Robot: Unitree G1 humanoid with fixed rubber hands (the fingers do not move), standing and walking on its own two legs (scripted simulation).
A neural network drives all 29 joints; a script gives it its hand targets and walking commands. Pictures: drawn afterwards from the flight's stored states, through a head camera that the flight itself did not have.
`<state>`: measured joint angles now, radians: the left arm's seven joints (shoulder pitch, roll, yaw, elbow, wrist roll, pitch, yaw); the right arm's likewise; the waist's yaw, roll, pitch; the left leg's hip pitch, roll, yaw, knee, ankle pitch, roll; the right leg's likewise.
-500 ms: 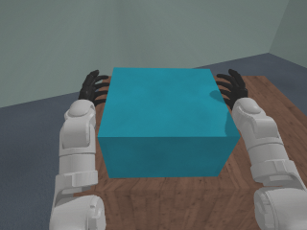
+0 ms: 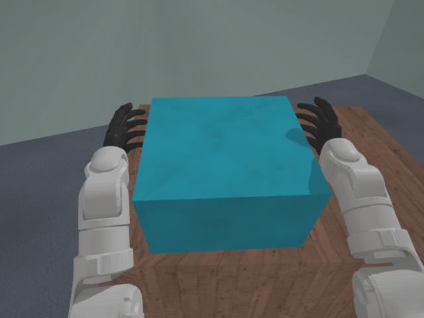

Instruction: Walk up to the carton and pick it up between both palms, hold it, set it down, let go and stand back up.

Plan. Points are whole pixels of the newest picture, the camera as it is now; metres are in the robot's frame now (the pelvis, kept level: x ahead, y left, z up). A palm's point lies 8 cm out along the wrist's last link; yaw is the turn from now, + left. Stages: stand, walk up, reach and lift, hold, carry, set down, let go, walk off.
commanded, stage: hold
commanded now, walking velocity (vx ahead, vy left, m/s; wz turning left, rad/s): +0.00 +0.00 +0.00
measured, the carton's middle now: (223, 169) +0.36 -0.01 +0.14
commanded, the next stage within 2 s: none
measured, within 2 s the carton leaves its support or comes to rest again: neither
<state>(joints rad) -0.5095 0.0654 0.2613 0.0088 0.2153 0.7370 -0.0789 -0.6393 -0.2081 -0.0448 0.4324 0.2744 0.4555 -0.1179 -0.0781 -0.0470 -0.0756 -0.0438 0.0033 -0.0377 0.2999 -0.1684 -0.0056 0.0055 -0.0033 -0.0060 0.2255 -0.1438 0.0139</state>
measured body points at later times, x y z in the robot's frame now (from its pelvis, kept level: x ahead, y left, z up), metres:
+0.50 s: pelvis -0.01 +0.00 +0.00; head -0.06 +0.03 +0.45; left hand +0.37 +0.19 +0.20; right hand +0.37 -0.18 +0.21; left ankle +0.00 +0.12 -0.75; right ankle -0.01 -0.13 -0.75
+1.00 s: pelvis -0.02 +0.00 +0.00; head -0.07 +0.02 +0.45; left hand +0.36 +0.19 +0.21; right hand +0.36 -0.18 +0.22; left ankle +0.00 +0.12 -0.75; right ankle -0.01 -0.13 -0.75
